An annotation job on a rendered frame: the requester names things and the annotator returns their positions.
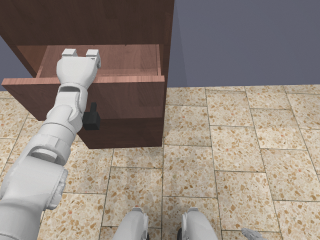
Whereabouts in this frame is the robot thigh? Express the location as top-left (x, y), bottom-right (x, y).
top-left (181, 211), bottom-right (218, 240)
top-left (112, 211), bottom-right (149, 240)

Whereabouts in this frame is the robot left forearm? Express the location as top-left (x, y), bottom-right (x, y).
top-left (0, 83), bottom-right (88, 200)

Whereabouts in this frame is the robot right thigh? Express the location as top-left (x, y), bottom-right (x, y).
top-left (181, 211), bottom-right (218, 240)

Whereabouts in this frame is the cabinet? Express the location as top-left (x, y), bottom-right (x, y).
top-left (0, 0), bottom-right (175, 150)

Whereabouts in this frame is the left robot hand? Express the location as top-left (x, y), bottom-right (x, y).
top-left (56, 48), bottom-right (101, 120)

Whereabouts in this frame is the robot left thigh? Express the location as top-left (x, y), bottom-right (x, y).
top-left (112, 211), bottom-right (149, 240)

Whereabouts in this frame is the handle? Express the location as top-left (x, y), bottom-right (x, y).
top-left (82, 102), bottom-right (101, 131)

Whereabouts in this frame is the drawer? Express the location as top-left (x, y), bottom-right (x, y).
top-left (1, 44), bottom-right (165, 121)

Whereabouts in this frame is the right robot hand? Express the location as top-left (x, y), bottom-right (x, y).
top-left (241, 227), bottom-right (268, 240)

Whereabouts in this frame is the left robot upper arm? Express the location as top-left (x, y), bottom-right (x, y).
top-left (0, 155), bottom-right (69, 240)

